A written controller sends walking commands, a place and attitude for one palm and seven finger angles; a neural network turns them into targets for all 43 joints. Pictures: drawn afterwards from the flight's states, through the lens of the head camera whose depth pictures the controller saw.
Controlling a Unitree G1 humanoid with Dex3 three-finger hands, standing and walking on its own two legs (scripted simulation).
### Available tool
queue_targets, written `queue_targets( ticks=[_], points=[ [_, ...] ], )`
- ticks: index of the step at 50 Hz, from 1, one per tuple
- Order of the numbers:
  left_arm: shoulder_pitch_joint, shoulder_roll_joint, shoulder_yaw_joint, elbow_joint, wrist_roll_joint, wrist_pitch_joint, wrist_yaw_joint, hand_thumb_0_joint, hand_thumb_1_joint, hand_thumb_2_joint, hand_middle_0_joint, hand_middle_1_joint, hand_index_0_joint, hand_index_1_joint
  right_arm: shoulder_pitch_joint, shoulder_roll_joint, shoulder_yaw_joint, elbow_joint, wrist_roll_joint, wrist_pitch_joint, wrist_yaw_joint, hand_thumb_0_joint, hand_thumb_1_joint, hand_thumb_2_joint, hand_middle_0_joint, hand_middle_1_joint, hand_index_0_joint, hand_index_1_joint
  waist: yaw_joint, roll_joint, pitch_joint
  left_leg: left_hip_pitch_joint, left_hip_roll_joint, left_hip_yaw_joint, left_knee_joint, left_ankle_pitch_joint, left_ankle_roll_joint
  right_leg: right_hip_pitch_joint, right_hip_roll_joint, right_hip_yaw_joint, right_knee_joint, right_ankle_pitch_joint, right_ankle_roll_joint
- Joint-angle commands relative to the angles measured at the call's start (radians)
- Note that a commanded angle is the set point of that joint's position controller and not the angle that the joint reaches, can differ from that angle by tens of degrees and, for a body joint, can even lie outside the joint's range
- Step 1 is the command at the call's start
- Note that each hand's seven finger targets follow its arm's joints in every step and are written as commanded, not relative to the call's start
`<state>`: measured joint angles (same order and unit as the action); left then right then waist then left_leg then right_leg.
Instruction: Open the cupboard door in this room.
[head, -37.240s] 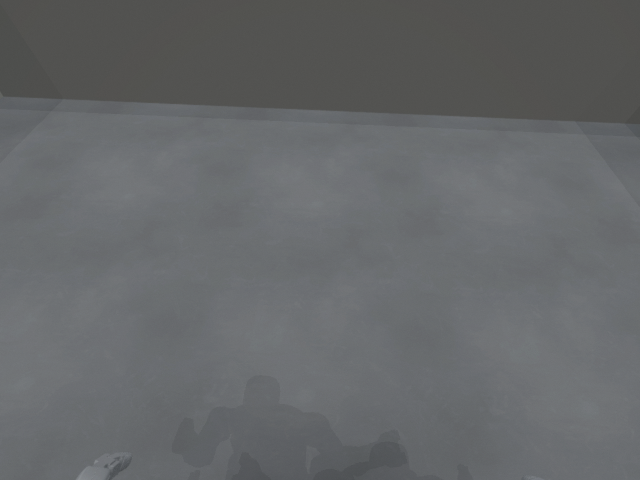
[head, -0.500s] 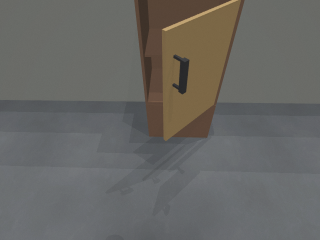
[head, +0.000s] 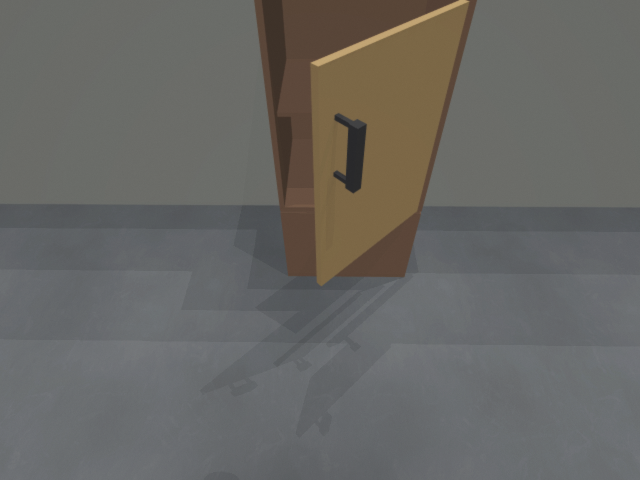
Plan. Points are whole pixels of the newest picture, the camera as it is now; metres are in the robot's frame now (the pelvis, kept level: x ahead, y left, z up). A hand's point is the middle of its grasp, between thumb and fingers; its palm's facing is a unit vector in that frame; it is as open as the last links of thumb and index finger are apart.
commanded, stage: look to check the result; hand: left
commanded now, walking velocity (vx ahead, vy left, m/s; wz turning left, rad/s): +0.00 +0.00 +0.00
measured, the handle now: (347, 153) +0.66 -0.02 +0.04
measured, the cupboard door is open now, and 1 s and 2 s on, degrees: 44 44 44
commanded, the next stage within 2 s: walk to a spot facing it in 0.48 s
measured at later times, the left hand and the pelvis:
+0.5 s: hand out of the picture +0.02 +0.17 -0.17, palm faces +0.03 -0.98 -0.21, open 7.3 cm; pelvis +0.02 -0.01 +0.00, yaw +0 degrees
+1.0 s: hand out of the picture +0.07 +0.18 -0.18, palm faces -0.10 -0.96 -0.25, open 7.3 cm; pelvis +0.01 -0.01 -0.01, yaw -9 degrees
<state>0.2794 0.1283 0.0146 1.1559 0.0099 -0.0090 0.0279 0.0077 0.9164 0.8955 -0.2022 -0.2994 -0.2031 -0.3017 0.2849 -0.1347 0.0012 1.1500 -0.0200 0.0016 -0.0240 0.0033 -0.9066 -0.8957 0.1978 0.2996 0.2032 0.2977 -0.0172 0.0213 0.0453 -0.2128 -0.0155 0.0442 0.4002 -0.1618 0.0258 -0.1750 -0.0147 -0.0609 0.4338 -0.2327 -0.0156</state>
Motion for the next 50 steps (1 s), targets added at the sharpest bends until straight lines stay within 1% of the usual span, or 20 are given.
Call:
queue_targets(
  ticks=[1,8,12,14,17,20,23,24,29,30,32,35,39,41,43,45,46,47,48,50],
  points=[
    [0.067,0.114,0.014,-0.022,-0.002,-0.013,0.009,0.000,0.900,0.900,-0.200,-0.300,-0.200,-0.300,0.062,-0.086,-0.017,-0.016,-0.001,-0.007,-0.007,0.000,-0.900,-0.900,0.200,0.300,0.200,0.300,0.004,-0.031,0.035,0.018,0.100,-0.100,-0.084,-0.012,0.005,-0.052,-0.096,0.095,-0.120,-0.014,-0.030],
    [0.062,0.132,0.017,-0.021,-0.002,-0.018,0.010,0.000,0.900,0.900,-0.200,-0.300,-0.200,-0.300,0.040,-0.108,-0.020,-0.015,0.002,-0.009,-0.009,0.000,-0.900,-0.900,0.200,0.300,0.200,0.300,0.007,-0.029,0.026,0.036,0.106,-0.096,-0.073,0.048,0.006,-0.028,-0.097,0.092,-0.124,0.039,-0.030],
    [0.054,0.136,0.016,-0.019,-0.003,-0.018,0.009,0.000,0.900,0.900,-0.200,-0.300,-0.200,-0.300,0.026,-0.115,-0.018,-0.013,0.001,-0.010,-0.010,0.000,-0.900,-0.900,0.200,0.300,0.200,0.300,0.004,-0.016,0.031,0.041,0.106,-0.102,-0.077,0.049,0.005,-0.025,-0.099,0.098,-0.131,0.038,-0.031],
    [0.047,0.140,0.017,-0.021,-0.002,-0.019,0.009,0.000,0.900,0.900,-0.200,-0.300,-0.200,-0.300,0.022,-0.118,-0.020,-0.015,0.001,-0.010,-0.009,0.000,-0.900,-0.900,0.200,0.300,0.200,0.300,0.004,-0.033,0.033,0.039,0.107,-0.100,-0.077,0.049,0.004,-0.022,-0.101,0.094,-0.135,0.036,-0.031],
    [0.041,0.148,0.018,-0.022,-0.003,-0.020,0.007,0.000,0.900,0.900,-0.200,-0.300,-0.200,-0.300,0.011,-0.128,-0.020,-0.013,0.000,-0.010,-0.008,0.000,-0.900,-0.900,0.200,0.300,0.200,0.300,0.006,-0.012,0.034,0.043,0.107,-0.102,-0.082,0.047,0.003,-0.018,-0.102,0.096,-0.142,0.037,-0.032],
    [0.028,0.161,0.020,-0.025,-0.002,-0.022,0.006,0.000,0.900,0.900,-0.200,-0.300,-0.200,-0.300,-0.001,-0.140,-0.020,-0.017,0.000,-0.013,-0.008,0.000,-0.900,-0.900,0.200,0.300,0.200,0.300,0.007,-0.016,0.014,0.051,0.110,-0.104,-0.080,0.075,0.004,0.002,-0.104,0.093,-0.137,0.070,-0.031],
    [0.021,0.170,0.021,-0.028,-0.002,-0.023,0.006,0.000,0.900,0.900,-0.200,-0.300,-0.200,-0.300,-0.012,-0.154,-0.022,-0.023,0.002,-0.013,-0.008,0.000,-0.900,-0.900,0.200,0.300,0.200,0.300,0.009,-0.036,0.024,0.052,0.111,-0.105,-0.081,0.075,0.005,0.000,-0.102,0.092,-0.147,0.069,-0.031],
    [0.015,0.169,0.019,-0.027,-0.002,-0.022,0.005,0.000,0.900,0.900,-0.200,-0.300,-0.200,-0.300,-0.018,-0.152,-0.022,-0.019,0.000,-0.012,-0.008,0.000,-0.900,-0.900,0.200,0.300,0.200,0.300,0.007,-0.026,0.030,0.051,0.111,-0.103,-0.083,0.071,0.002,-0.003,-0.105,0.096,-0.148,0.066,-0.031],
    [-0.001,0.188,0.022,-0.031,-0.002,-0.025,0.003,0.000,0.900,0.900,-0.200,-0.300,-0.200,-0.300,-0.035,-0.168,-0.023,-0.023,0.000,-0.014,-0.007,0.000,-0.900,-0.900,0.200,0.300,0.200,0.300,0.008,-0.011,0.010,0.063,0.115,-0.105,-0.087,0.090,0.002,0.016,-0.107,0.097,-0.150,0.095,-0.032],
    [-0.003,0.190,0.022,-0.031,-0.003,-0.025,0.003,0.000,0.900,0.900,-0.200,-0.300,-0.200,-0.300,-0.037,-0.172,-0.021,-0.022,0.000,-0.015,-0.007,0.000,-0.900,-0.900,0.200,0.300,0.200,0.300,0.008,-0.026,0.003,0.069,0.117,-0.107,-0.089,0.098,0.003,0.022,-0.108,0.095,-0.148,0.104,-0.031],
    [0.006,0.153,0.019,-0.032,-0.003,-0.014,0.005,0.000,0.900,0.900,-0.200,-0.300,-0.200,-0.300,-0.019,-0.133,-0.018,-0.018,-0.002,-0.007,-0.010,0.000,-0.900,-0.900,0.200,0.300,0.200,0.300,0.004,-0.031,0.002,0.080,0.124,-0.084,-0.066,0.103,-0.007,0.002,-0.107,0.110,-0.136,0.143,-0.027],
    [0.001,0.177,0.038,-0.052,0.000,0.004,0.003,0.000,0.900,0.900,-0.200,-0.300,-0.200,-0.300,-0.007,-0.145,-0.033,-0.032,-0.002,0.007,-0.017,0.000,-0.900,-0.900,0.200,0.300,0.200,0.300,0.003,-0.033,0.010,0.059,0.130,-0.043,-0.010,0.069,-0.014,-0.018,-0.114,0.145,-0.097,0.199,-0.037],
    [-0.024,0.207,0.065,-0.099,0.006,0.026,-0.007,0.000,0.900,0.900,-0.200,-0.300,-0.200,-0.300,-0.027,-0.170,-0.056,-0.079,-0.001,0.019,-0.023,0.000,-0.900,-0.900,0.200,0.300,0.200,0.300,0.002,-0.038,0.017,0.040,0.147,-0.011,0.031,0.000,-0.014,-0.078,-0.110,0.185,-0.047,0.186,-0.051],
    [-0.035,0.205,0.072,-0.124,0.008,0.032,-0.012,0.000,0.900,0.900,-0.200,-0.300,-0.200,-0.300,-0.031,-0.182,-0.066,-0.104,-0.003,0.020,-0.025,0.000,-0.900,-0.900,0.200,0.300,0.200,0.300,0.000,-0.032,0.011,0.046,0.166,-0.022,0.027,-0.032,-0.006,-0.118,-0.087,0.194,-0.015,0.156,-0.049],
    [-0.044,0.192,0.076,-0.147,0.010,0.037,-0.017,0.000,0.900,0.900,-0.200,-0.300,-0.200,-0.300,-0.033,-0.204,-0.074,-0.124,-0.003,0.018,-0.026,0.000,-0.900,-0.900,0.200,0.300,0.200,0.300,0.002,0.028,0.008,0.057,0.215,-0.062,-0.011,-0.068,0.017,-0.167,-0.042,0.176,0.048,0.098,-0.036],
    [-0.052,0.173,0.079,-0.174,0.012,0.045,-0.026,0.000,0.900,0.900,-0.200,-0.300,-0.200,-0.300,-0.025,-0.240,-0.086,-0.141,-0.008,0.015,-0.029,0.000,-0.900,-0.900,0.200,0.300,0.200,0.300,0.002,0.123,0.008,0.055,0.313,-0.152,-0.093,-0.112,0.073,-0.216,0.013,0.118,0.204,-0.011,-0.018],
    [-0.059,0.165,0.081,-0.186,0.013,0.050,-0.031,0.000,0.900,0.900,-0.200,-0.300,-0.200,-0.300,-0.022,-0.252,-0.091,-0.148,-0.011,0.011,-0.030,0.000,-0.900,-0.900,0.200,0.300,0.200,0.300,0.000,0.176,0.004,0.051,0.382,-0.184,-0.140,-0.089,0.116,-0.241,0.023,0.075,0.345,-0.179,-0.006],
    [-0.075,0.161,0.082,-0.200,0.014,0.056,-0.034,0.000,0.900,0.900,-0.200,-0.300,-0.200,-0.300,-0.017,-0.254,-0.092,-0.155,-0.015,0.007,-0.029,0.000,-0.900,-0.900,0.200,0.300,0.200,0.300,-0.002,0.192,-0.005,0.058,0.418,-0.196,-0.159,-0.039,0.148,-0.263,0.011,0.063,0.449,-0.279,0.001],
    [-0.073,0.155,0.084,-0.210,0.014,0.056,-0.036,0.000,0.900,0.900,-0.200,-0.300,-0.200,-0.300,-0.025,-0.249,-0.089,-0.164,-0.014,0.004,-0.028,0.000,-0.900,-0.900,0.200,0.300,0.200,0.300,0.007,0.167,-0.021,0.060,0.430,-0.186,-0.150,-0.019,0.161,-0.261,-0.007,0.075,0.489,-0.296,0.001],
    [-0.071,0.142,0.082,-0.218,0.014,0.051,-0.043,0.000,0.900,0.900,-0.200,-0.300,-0.200,-0.300,-0.060,-0.250,-0.090,-0.187,-0.020,0.000,-0.027,0.000,-0.900,-0.900,0.200,0.300,0.200,0.300,0.025,0.116,-0.032,0.040,0.409,-0.099,-0.087,0.115,0.139,-0.210,-0.024,0.061,0.413,-0.277,0.003]
  ],
)
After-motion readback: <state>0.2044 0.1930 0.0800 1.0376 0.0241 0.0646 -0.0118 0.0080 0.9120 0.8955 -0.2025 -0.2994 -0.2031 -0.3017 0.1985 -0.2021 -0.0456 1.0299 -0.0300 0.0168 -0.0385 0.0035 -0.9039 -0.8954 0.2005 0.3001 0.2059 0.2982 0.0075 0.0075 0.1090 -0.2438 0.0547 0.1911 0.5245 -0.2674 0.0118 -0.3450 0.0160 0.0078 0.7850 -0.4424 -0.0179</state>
